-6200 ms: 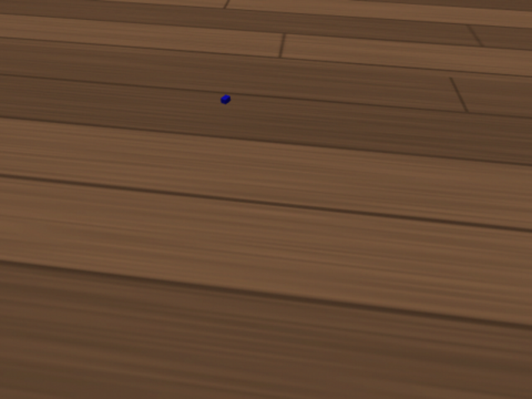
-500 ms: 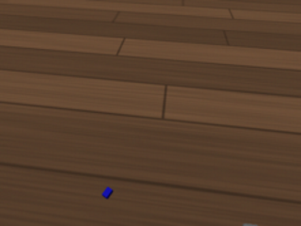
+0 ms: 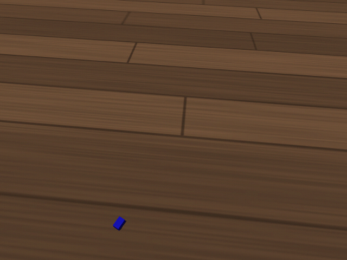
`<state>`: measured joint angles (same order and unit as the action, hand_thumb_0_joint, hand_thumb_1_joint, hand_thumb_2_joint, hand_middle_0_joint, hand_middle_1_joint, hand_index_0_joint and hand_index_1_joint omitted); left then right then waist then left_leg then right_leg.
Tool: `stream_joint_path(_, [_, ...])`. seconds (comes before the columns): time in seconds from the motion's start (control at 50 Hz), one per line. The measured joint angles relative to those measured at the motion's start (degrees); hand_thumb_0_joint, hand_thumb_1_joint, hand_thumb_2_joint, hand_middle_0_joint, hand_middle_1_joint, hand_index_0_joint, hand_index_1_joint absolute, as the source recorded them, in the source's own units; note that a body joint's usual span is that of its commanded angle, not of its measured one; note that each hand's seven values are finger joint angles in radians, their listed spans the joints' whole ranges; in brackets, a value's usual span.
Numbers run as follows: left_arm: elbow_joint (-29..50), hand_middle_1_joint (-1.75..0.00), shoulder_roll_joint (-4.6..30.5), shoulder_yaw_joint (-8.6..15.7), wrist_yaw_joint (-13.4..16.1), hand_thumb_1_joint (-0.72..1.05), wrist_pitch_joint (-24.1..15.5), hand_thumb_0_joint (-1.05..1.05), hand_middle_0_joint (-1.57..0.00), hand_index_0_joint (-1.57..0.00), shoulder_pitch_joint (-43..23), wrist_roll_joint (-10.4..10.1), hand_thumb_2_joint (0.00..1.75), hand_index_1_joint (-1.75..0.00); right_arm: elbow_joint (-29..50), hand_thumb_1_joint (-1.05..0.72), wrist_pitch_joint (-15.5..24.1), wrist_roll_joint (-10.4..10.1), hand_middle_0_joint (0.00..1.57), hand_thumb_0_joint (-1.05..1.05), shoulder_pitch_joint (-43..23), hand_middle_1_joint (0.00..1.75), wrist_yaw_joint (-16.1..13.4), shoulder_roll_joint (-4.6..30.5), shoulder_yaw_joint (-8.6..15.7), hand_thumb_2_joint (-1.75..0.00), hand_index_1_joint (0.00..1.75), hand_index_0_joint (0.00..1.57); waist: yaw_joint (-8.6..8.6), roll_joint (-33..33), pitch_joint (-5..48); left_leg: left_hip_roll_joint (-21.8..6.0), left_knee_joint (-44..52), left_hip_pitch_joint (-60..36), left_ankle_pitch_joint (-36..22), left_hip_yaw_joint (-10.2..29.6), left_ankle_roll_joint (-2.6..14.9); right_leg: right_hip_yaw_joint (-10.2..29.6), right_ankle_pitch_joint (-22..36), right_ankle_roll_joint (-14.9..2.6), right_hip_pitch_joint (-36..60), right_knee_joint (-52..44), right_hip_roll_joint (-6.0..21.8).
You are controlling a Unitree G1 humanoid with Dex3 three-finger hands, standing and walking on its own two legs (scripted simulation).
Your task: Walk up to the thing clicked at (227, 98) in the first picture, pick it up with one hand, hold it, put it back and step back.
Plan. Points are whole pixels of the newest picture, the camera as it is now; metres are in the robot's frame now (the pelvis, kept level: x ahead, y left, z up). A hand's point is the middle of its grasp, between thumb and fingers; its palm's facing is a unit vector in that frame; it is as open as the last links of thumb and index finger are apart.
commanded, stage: walk up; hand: left
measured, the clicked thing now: (119, 223) +0.47 +0.28 -0.77
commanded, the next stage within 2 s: stand in 0.14 s
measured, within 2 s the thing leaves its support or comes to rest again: neither
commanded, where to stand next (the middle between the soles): +0.04 +0.01 m, yaw +0 degrees
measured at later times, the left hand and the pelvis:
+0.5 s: hand out of the picture +0.08 +0.25 -0.15, palm faces -0.02 -0.94 -0.34, open 7.4 cm; pelvis +0.00 +0.00 +0.00, yaw +0 degrees
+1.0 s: hand out of the picture +0.08 +0.25 -0.15, palm faces -0.02 -0.94 -0.35, open 7.4 cm; pelvis +0.00 -0.01 +0.00, yaw +0 degrees
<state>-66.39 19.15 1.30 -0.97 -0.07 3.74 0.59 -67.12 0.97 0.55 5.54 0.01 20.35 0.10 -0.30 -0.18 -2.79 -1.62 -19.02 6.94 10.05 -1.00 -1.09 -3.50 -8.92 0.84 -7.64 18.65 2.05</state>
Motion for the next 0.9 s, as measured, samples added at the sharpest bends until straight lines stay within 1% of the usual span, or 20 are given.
stream_joint_path(0.14, [0.4, -0.3, 0.1, 0.1, -0.1, 0.91, 0.1, 0.01, -0.2, -0.2, -0.1, 0.1, 0.9, -0.3, 0.6, -0.91, 0.1, 0.1, 0.2, 0.01, -0.2, 0.3, 0.0, -0.2, -0.1, -0.9, 0.3, 0.2, 0.11, 0.0, 0.1, -0.1, -0.1, 0.1, 0.1, -0.1, -0.02, 0.1, -0.1, -0.03, -0.1, 0.0, -0.1])
stream_joint_path(0.46, [0.5, -0.3, 0.8, -1.1, 0.4, 0.91, -0.6, 0.01, -0.2, -0.2, 0.8, -0.1, 0.9, -0.3, 1.0, -0.91, -0.4, 0.1, 0.2, 0.01, -1.3, 0.3, 0.4, -0.5, 0.0, -0.9, 0.3, 0.2, 0.42, -0.1, -0.1, 0.1, 1.6, -0.9, -0.8, -0.1, -0.19, 0.0, 0.3, -0.09, 0.4, -0.7, 0.0])
stream_joint_path(0.9, [0.7, -0.3, 0.8, -1.4, 0.5, 0.91, -0.6, 0.01, -0.2, -0.2, 2.1, -0.1, 0.9, -0.3, 0.8, -0.91, -0.7, 0.1, 0.2, 0.01, 0.0, 0.3, 0.5, -0.1, -0.2, -0.9, 0.3, 0.2, 0.46, -0.3, 0.1, -0.4, 1.6, -1.1, -0.7, 0.1, -0.61, -0.1, -0.1, -0.53, 0.4, -0.3, -0.4])
